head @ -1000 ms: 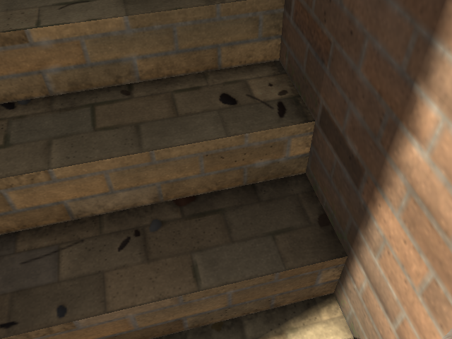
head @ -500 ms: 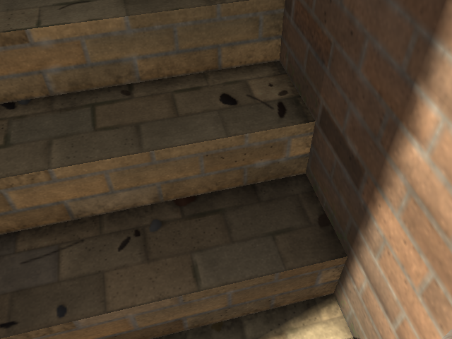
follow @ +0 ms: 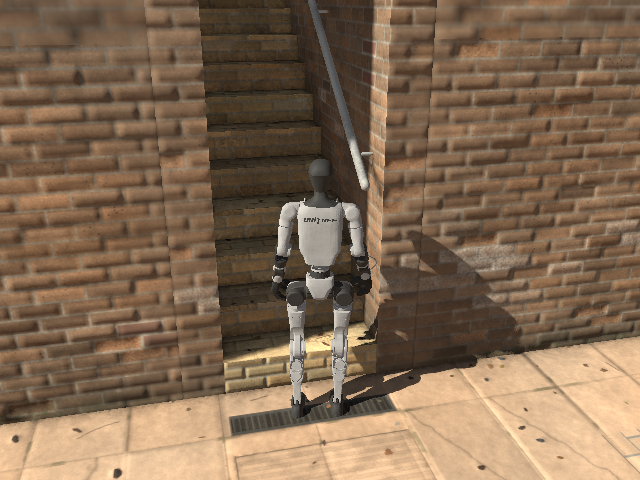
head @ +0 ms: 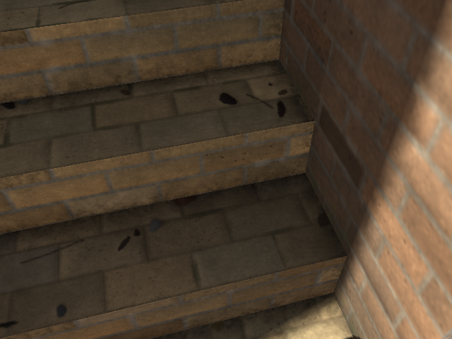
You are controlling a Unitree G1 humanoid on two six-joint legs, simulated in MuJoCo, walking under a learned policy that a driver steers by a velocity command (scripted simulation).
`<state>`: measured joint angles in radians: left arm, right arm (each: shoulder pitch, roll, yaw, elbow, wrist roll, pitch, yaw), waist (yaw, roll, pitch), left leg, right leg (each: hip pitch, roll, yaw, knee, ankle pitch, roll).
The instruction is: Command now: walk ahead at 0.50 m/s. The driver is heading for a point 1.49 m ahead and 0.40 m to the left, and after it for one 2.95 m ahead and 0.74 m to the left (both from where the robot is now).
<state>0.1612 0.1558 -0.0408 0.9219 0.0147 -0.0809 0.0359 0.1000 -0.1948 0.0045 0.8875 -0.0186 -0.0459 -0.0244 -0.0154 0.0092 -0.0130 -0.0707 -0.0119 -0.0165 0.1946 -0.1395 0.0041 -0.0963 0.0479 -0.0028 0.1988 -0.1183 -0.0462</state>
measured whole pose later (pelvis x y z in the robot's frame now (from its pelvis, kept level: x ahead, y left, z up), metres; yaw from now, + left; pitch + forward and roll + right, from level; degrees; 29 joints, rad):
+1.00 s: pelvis -0.02 +0.00 -0.01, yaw +0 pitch -1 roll +0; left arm 0.34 0.14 0.00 0.98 0.02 -0.03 0.07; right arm 0.22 -0.20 -0.02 1.07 -0.02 0.00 -0.04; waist -0.01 0.01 0.03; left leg -0.13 -0.01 -0.02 0.33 -0.19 0.00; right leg -0.15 0.05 -0.01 0.33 -0.17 -0.05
